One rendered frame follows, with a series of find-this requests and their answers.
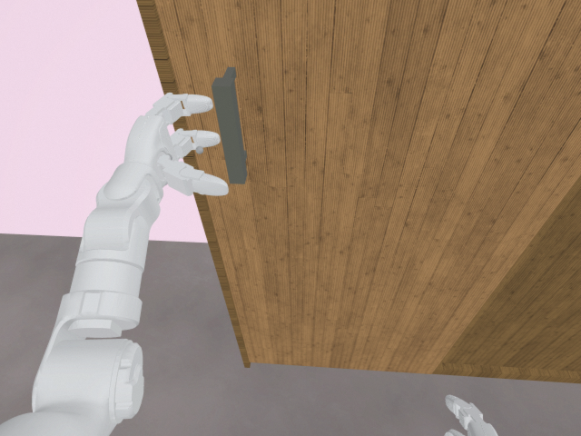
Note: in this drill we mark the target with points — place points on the handle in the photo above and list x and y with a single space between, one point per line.
225 99

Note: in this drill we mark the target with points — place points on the right robot hand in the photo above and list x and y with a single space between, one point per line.
470 417

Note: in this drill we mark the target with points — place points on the left robot hand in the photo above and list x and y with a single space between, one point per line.
149 143

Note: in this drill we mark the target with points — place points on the robot left upper arm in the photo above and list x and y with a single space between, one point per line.
86 387

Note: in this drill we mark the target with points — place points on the wardrobe door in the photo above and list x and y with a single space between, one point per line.
401 155
533 318

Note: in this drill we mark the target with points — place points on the robot left forearm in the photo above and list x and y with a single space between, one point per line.
104 297

